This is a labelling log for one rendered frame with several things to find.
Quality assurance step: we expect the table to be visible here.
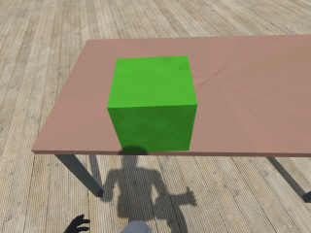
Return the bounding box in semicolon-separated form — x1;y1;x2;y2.
31;34;311;203

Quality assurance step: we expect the robot left hand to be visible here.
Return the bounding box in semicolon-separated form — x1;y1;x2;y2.
64;215;90;233

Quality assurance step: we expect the carton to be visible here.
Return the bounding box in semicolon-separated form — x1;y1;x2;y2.
107;55;197;153

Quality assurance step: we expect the robot left thigh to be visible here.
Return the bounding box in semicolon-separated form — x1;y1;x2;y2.
121;220;152;233

